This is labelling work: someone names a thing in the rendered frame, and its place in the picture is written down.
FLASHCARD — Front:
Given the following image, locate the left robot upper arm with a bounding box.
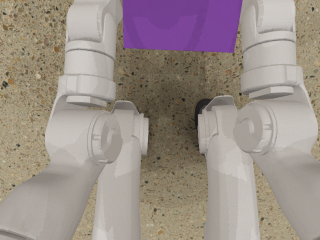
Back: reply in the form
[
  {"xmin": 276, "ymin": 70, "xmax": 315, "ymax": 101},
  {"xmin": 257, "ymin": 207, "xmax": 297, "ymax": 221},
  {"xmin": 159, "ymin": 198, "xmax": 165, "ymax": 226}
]
[{"xmin": 0, "ymin": 109, "xmax": 123, "ymax": 240}]

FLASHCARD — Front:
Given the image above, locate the right robot upper arm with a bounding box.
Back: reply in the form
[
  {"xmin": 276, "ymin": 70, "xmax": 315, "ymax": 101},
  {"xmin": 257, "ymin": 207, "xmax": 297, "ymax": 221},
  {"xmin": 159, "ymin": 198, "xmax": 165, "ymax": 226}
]
[{"xmin": 232, "ymin": 100, "xmax": 320, "ymax": 240}]

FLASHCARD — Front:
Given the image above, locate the right robot thigh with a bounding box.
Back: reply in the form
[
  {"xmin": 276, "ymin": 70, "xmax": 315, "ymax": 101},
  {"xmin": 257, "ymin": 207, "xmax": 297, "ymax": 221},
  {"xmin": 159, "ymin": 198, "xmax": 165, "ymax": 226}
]
[{"xmin": 197, "ymin": 104, "xmax": 261, "ymax": 240}]

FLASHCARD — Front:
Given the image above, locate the carton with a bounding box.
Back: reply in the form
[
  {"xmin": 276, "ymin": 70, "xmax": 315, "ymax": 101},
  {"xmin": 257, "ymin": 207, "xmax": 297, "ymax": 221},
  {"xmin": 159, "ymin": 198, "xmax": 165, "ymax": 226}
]
[{"xmin": 122, "ymin": 0, "xmax": 243, "ymax": 53}]

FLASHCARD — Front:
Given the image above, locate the robot right foot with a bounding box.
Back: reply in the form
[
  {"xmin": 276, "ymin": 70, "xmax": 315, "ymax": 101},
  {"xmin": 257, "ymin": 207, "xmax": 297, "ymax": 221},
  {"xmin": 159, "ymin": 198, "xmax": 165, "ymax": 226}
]
[{"xmin": 195, "ymin": 98, "xmax": 212, "ymax": 157}]

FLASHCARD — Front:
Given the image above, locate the robot right forearm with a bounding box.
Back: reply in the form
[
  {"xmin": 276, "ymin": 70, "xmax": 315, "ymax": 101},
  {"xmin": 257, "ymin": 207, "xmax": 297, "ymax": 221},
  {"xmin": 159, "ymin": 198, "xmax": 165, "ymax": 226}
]
[{"xmin": 239, "ymin": 0, "xmax": 315, "ymax": 114}]

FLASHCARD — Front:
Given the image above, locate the robot left forearm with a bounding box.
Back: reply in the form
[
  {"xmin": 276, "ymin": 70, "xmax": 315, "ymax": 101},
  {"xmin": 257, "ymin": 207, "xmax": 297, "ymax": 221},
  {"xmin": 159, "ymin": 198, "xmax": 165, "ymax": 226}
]
[{"xmin": 45, "ymin": 0, "xmax": 123, "ymax": 147}]

